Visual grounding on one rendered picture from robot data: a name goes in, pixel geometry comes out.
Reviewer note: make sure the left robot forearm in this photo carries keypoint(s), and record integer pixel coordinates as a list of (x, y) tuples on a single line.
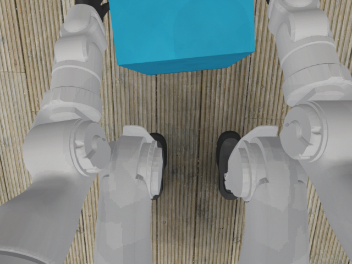
[(77, 69)]

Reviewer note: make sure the right robot forearm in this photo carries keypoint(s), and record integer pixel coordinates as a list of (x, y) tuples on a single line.
[(307, 53)]

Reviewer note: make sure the carton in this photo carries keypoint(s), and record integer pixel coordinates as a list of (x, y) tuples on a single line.
[(173, 36)]

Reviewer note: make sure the robot left thigh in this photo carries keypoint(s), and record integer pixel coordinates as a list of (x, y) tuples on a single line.
[(124, 203)]

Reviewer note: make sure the robot right upper arm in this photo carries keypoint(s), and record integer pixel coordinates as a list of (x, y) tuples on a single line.
[(319, 135)]

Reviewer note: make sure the robot thigh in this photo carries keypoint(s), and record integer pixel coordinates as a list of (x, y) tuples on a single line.
[(124, 203), (276, 217)]

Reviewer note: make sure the robot left hand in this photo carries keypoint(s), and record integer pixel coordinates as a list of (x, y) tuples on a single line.
[(101, 9)]

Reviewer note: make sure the robot right thigh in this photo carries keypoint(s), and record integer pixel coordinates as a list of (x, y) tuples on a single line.
[(276, 217)]

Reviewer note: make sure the robot left upper arm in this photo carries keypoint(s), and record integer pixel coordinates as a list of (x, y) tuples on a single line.
[(38, 226)]

